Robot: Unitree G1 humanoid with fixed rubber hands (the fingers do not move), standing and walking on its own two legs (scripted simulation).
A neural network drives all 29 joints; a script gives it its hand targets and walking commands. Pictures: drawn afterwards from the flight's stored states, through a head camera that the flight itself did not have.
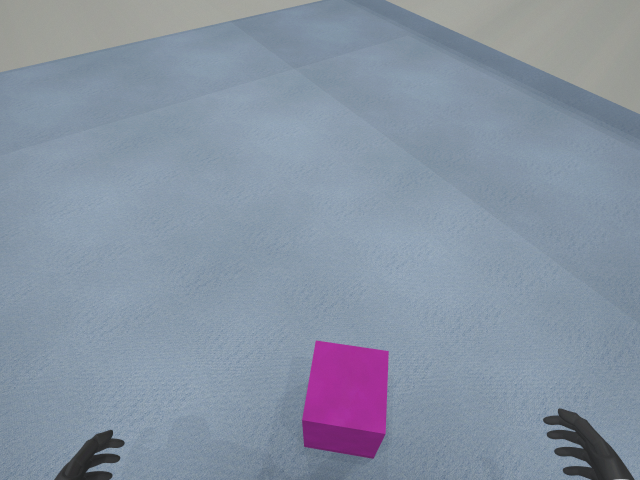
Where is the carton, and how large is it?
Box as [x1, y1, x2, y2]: [302, 341, 388, 458]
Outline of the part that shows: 316,341 302,418 304,446 373,458 385,433 388,351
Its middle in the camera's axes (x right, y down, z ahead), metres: +0.07 +0.45 +1.09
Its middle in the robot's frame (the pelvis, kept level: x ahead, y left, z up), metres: +0.44 -0.04 -0.64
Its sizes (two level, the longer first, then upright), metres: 0.210 0.200 0.250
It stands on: the floor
